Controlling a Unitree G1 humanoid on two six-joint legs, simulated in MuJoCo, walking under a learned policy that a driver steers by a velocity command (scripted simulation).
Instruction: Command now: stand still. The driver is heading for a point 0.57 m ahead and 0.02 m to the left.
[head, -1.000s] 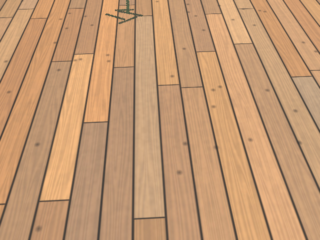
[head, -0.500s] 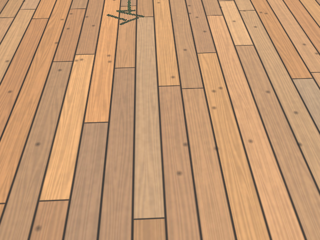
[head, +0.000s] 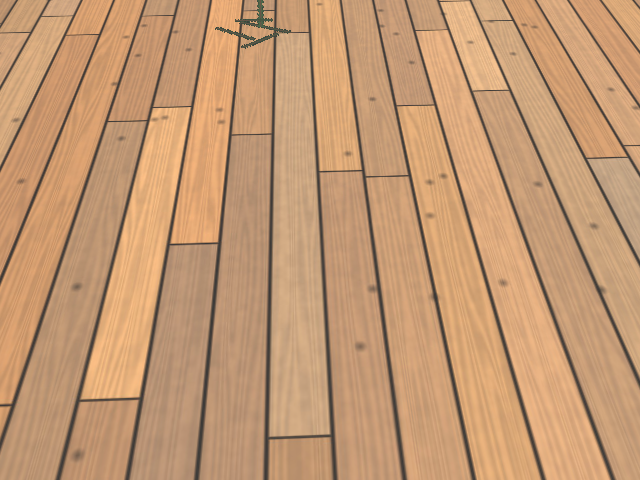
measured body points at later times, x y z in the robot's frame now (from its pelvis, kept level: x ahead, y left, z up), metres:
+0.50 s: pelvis +0.01 +0.01 +0.00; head +0.01 +0.01 +0.45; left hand -0.03 +0.21 -0.16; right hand -0.04 -0.20 -0.16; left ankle -0.02 +0.10 -0.74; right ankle +0.01 -0.10 -0.74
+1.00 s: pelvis +0.14 -0.05 +0.00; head +0.15 -0.06 +0.45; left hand +0.07 +0.17 -0.14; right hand +0.19 -0.28 -0.16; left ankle +0.15 +0.08 -0.67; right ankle +0.07 -0.11 -0.74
